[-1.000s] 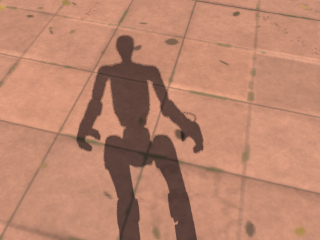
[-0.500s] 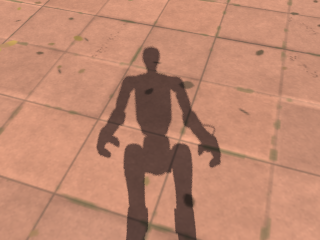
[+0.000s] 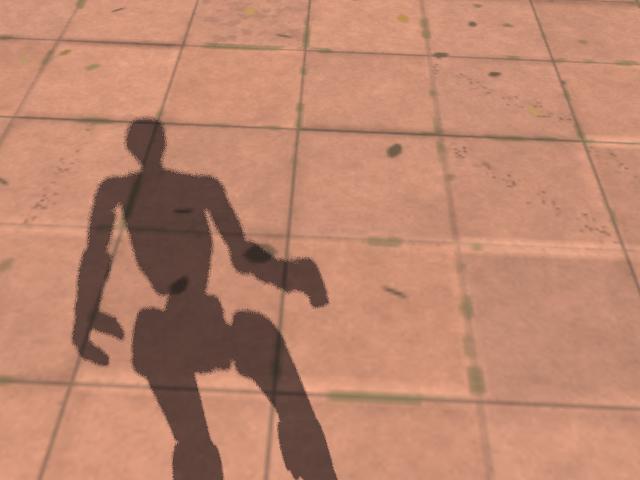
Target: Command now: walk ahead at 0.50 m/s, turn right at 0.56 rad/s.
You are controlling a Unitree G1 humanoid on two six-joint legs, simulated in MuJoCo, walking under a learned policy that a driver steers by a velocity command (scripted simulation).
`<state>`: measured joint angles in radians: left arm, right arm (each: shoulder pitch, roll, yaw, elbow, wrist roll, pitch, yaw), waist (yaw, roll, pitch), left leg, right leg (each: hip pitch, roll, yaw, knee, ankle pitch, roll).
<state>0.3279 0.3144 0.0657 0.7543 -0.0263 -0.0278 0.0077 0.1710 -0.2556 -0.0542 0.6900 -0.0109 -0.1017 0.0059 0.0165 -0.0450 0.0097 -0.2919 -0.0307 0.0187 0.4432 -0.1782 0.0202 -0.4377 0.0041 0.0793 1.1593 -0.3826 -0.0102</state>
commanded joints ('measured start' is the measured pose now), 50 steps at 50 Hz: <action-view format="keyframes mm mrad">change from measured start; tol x32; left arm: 1 -32 57 21 -101 -4 -2 -10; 50 -141 110 7 -88 21 -114 -11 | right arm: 1 47 -102 -31 -18 2 -11 0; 50 136 -191 -46 -2 26 30 25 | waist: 1 -31 164 0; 15 -69 109 54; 20 91 -152 -450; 29 -35 -11 -17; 50 -78 53 -103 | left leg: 1 194 276 -253 -248 82 160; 17 329 291 129 37 794 86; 20 -368 25 -21 865 -412 -35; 21 -462 80 -95 918 -372 -22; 35 -329 145 -40 233 311 -39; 44 -57 -14 67 103 74 99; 47 699 349 -846 -116 -173 368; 50 343 255 -502 -151 29 268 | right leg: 1 -251 -110 28 -4 69 14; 17 135 35 -159 -629 256 -112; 20 880 -394 704 -788 210 -380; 27 257 -217 168 -973 417 -267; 39 459 -256 -86 -1010 411 -172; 44 511 -220 -195 -600 1007 -85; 47 -276 57 10 180 -186 23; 50 -310 -74 10 43 13 -5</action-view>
